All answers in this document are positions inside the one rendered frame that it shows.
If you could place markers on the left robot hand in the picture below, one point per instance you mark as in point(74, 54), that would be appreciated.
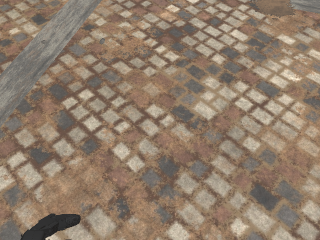
point(49, 225)

